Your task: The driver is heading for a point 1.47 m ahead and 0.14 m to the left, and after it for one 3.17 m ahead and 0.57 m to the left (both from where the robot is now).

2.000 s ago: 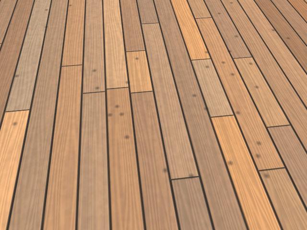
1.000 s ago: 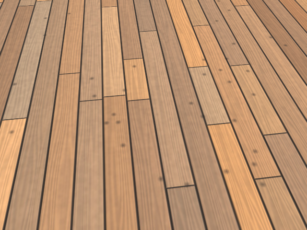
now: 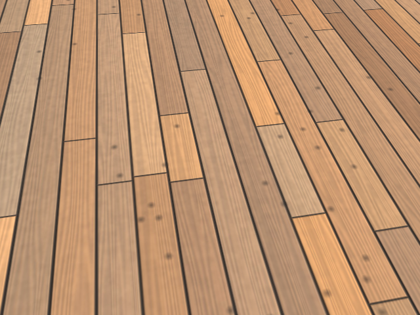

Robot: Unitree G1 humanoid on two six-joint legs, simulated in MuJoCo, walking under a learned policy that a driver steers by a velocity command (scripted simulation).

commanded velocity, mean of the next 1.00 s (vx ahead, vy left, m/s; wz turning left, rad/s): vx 0.98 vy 0.00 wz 0.00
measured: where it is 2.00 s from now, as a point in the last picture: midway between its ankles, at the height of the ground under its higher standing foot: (197, 113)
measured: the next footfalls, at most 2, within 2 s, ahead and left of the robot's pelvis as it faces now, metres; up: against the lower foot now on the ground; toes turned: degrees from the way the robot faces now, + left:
right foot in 0.20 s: +0.36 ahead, -0.10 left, +0.00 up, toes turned -5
left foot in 0.66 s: +0.83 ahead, +0.05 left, +0.00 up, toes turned +3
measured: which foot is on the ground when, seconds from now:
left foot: down 0.00-0.18, up 0.20-0.64, down 0.66-1.00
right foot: up 0.00-0.18, down 0.20-0.68, up 0.70-1.00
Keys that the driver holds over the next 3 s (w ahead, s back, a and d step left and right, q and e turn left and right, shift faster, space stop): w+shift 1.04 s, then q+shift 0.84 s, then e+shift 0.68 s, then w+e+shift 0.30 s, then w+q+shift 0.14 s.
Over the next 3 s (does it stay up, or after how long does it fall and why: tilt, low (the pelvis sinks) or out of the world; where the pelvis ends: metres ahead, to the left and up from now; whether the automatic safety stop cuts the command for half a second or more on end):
stays up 1.61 -0.10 -0.03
